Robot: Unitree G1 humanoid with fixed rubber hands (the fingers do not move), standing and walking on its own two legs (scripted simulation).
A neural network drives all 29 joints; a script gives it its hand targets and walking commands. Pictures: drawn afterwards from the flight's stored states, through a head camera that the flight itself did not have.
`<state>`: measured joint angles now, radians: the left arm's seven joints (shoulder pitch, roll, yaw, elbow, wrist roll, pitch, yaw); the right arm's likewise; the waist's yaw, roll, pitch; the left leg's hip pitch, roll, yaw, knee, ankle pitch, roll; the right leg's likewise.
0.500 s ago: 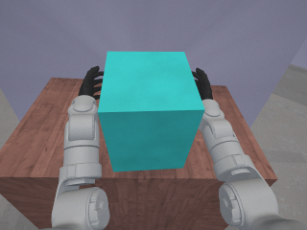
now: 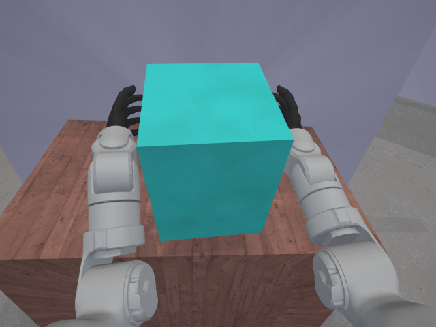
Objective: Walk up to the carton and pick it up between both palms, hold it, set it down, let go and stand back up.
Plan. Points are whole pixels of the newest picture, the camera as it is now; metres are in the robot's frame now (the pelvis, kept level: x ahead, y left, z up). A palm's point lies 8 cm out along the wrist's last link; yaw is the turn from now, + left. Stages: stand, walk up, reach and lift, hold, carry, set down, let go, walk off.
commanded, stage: reach and lift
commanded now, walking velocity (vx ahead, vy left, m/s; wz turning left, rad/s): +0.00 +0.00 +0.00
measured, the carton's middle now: (208, 153) +0.38 +0.01 +0.17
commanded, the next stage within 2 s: hold in 0.74 s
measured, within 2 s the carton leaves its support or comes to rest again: neither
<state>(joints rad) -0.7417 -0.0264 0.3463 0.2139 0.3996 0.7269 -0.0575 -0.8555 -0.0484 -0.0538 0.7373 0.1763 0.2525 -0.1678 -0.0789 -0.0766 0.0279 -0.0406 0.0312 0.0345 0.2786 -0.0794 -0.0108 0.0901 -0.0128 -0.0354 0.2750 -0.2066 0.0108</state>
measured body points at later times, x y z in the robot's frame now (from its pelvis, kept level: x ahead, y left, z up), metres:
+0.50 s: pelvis +0.01 +0.00 +0.00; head -0.05 +0.02 +0.44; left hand +0.39 +0.15 +0.24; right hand +0.40 -0.14 +0.25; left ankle +0.06 +0.13 -0.75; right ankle -0.02 -0.12 -0.75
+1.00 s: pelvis +0.01 -0.01 +0.00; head -0.06 +0.02 +0.44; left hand +0.39 +0.15 +0.25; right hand +0.40 -0.15 +0.28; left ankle +0.06 +0.13 -0.75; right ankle -0.02 -0.12 -0.75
